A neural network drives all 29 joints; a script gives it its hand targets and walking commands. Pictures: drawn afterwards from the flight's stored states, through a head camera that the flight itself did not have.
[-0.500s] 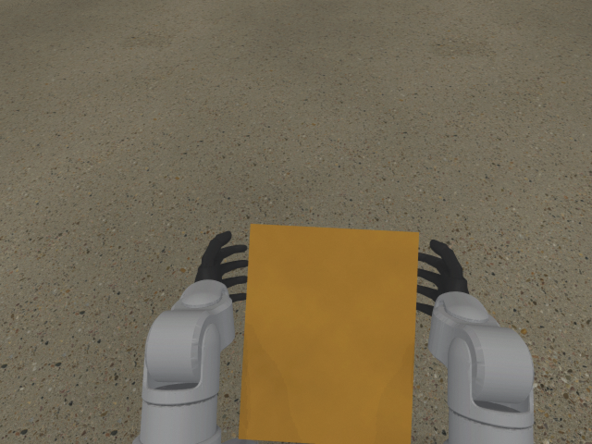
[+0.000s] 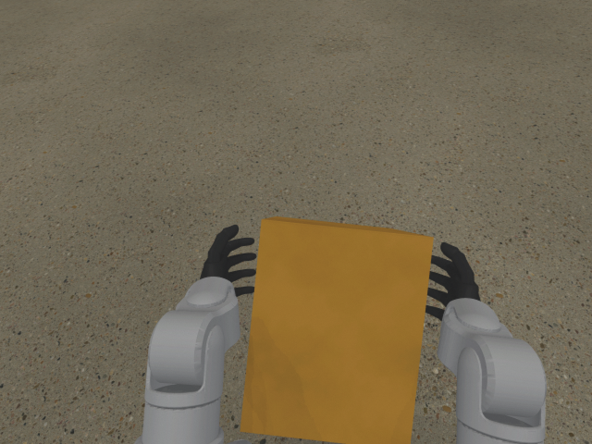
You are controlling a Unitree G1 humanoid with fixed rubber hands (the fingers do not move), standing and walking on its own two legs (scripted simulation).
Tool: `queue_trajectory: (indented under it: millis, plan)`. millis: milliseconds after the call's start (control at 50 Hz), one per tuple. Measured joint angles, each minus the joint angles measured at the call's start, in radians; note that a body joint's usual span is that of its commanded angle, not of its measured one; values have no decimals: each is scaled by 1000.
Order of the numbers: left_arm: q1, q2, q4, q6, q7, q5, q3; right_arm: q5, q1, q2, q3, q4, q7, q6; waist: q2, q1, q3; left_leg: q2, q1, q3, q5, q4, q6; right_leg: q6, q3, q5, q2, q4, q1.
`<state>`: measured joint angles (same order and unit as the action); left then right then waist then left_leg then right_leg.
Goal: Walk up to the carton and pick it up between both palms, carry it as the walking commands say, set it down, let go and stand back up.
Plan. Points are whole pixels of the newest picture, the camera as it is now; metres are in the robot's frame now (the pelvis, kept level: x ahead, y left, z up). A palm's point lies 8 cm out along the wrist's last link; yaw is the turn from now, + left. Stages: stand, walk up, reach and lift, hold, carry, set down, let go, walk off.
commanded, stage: carry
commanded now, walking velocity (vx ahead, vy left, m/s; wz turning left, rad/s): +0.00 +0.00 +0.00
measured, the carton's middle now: (329, 310) +0.31 -0.02 -0.01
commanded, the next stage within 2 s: none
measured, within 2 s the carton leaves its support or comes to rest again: neither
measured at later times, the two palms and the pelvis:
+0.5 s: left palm (310, 402) +0.16 +0.01 +0.11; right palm out of the picture +0.14 -0.27 +0.11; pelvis -0.12 -0.11 +0.02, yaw -2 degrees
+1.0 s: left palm out of the picture +0.01 -0.02 +0.09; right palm out of the picture -0.03 -0.30 +0.09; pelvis -0.28 -0.14 +0.01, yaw -4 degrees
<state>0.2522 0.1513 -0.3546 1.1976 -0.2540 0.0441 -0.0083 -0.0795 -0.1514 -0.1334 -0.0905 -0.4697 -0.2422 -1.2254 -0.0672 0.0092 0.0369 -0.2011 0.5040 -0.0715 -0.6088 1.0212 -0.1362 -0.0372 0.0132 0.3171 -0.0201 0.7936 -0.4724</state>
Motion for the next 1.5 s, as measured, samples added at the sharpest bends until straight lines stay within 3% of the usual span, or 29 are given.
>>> queue_trajectory:
  millis: [80,120,140,200,260,340,440,500,540,580,600,620,640,680,720,740,800,860,940,1000,1040,1080,1120,1180,1220,1280,1320,1420,1500]
  plan:
    - [-10,-2,56,19,2,27,-2,14,-2,0,-4,46,-2,-31,7,56,-9,96,-46,-50,63,-89,27,34,-11,-29,46,11,-36]
    - [-21,-5,60,20,-4,41,18,34,10,1,20,62,4,-27,79,60,10,132,-74,-55,204,-157,112,50,10,-40,49,28,-47]
    - [-38,-9,58,18,-6,47,33,47,18,1,39,72,10,-28,122,58,12,138,-92,-72,235,-188,132,57,27,-49,47,28,-48]
    - [-92,-17,35,32,4,32,39,52,50,4,59,81,23,-32,138,52,-14,106,-85,-60,267,-226,127,50,-14,26,50,36,-46]
    - [-106,-18,17,39,-6,26,32,49,54,4,63,91,27,-23,134,8,-15,73,-95,-58,277,-243,91,96,-36,-99,64,-37,-14]
    - [-89,-16,10,38,-5,13,14,23,39,3,52,84,10,-16,120,-1,-25,119,-64,22,136,-210,92,130,-71,-126,60,-90,-9]
    - [-61,-12,14,27,10,10,31,0,-11,-1,43,93,-3,-15,69,-5,-57,173,-76,57,162,-173,120,129,-95,-236,84,-224,-13]
    - [-34,-8,83,8,25,36,66,-11,-31,-4,48,155,9,-2,75,-4,-92,197,-152,31,150,-268,146,105,-101,-304,97,-316,-12]
    - [-24,-6,105,5,17,40,82,-7,-26,-4,60,181,8,6,120,-10,-92,219,-191,15,183,-362,164,76,-92,-356,91,-388,2]
    - [-44,-10,84,9,3,40,91,11,-13,-2,84,189,9,2,196,-33,-65,237,-251,-25,255,-470,166,4,-47,-400,78,-464,42]
    - [-63,-13,69,12,0,41,90,15,-6,-1,95,191,14,-1,218,-36,-61,239,-271,-39,263,-511,172,-59,-33,-379,77,-478,48]
    - [-78,-15,58,15,1,40,85,12,-3,-1,99,192,18,-3,219,-32,-58,231,-280,-44,270,-532,180,-123,-38,-301,78,-427,30]
    - [-87,-16,50,19,2,32,71,5,1,0,94,182,15,-10,202,-18,-52,219,-275,-34,278,-524,185,-141,-37,-204,80,-298,4]
    - [-87,-17,53,26,15,8,28,-16,24,2,55,147,12,-15,152,-2,-55,190,-244,-7,301,-471,165,-86,-26,-100,71,-81,-3]
    - [-56,-13,134,4,46,19,23,-30,21,2,4,192,42,9,131,-10,-103,165,-195,-27,291,-398,124,-23,26,-57,37,-108,63]
    - [-41,-11,162,-6,42,23,32,-22,7,0,-5,220,40,19,125,-26,-121,151,-170,-45,279,-360,111,14,40,-103,40,-131,57]
    - [-45,-10,116,-2,12,39,29,3,-2,0,24,187,13,10,89,2,-104,145,-125,-21,239,-300,121,77,27,-134,56,-97,22]
    - [-38,-9,111,11,14,40,35,0,3,0,40,163,-2,-12,65,20,-103,169,-74,22,198,-231,138,72,6,-171,55,-126,-5]
    - [-31,-7,132,33,14,48,58,3,1,1,57,180,-6,-38,67,22,-113,199,-97,14,165,-228,174,58,5,-269,70,-221,-43]
    - [9,1,255,-21,29,87,114,-7,-32,-4,50,314,22,17,152,11,-87,231,-128,-18,248,-328,188,53,30,-336,49,-292,-42]
    - [-6,-3,294,-58,34,95,133,-13,-45,-6,54,386,37,52,198,1,-68,241,-146,-44,281,-389,196,15,57,-256,43,-300,-47]
    - [-34,-8,308,-87,34,72,104,-26,-37,-5,37,401,37,78,155,10,-65,214,-113,-20,284,-380,206,3,15,-85,55,-119,-92]
    - [-63,-13,245,-92,33,31,52,-28,-7,-1,18,331,27,93,100,-10,-49,175,-86,-18,344,-375,187,25,-16,-48,60,65,-93]
    - [-49,-11,247,-136,55,31,56,-37,-8,-2,-6,334,56,154,61,-43,-72,147,-37,-36,449,-365,178,49,-33,-45,38,-18,30]
    - [-41,-8,215,-151,30,19,71,-9,-18,-2,9,307,35,166,40,-61,-71,125,1,-50,431,-326,179,31,-19,-6,50,-118,75]
    - [-55,-11,87,-116,-9,-26,45,20,22,3,40,172,-7,137,19,-38,-38,129,11,-31,430,-344,166,38,-38,-72,49,-126,60]
    - [-58,-12,40,-91,0,-21,24,12,53,5,43,119,5,122,38,-29,-50,141,27,-37,429,-355,167,38,-42,-87,32,-116,36]
    - [-81,-16,93,-46,7,27,10,13,67,5,52,158,10,51,78,0,-112,155,49,-59,421,-346,205,33,-23,-72,16,-74,-6]
    - [-92,-17,180,-36,16,43,17,4,58,5,41,234,27,19,65,11,-136,141,67,-61,470,-358,207,71,-42,89,43,74,-48]
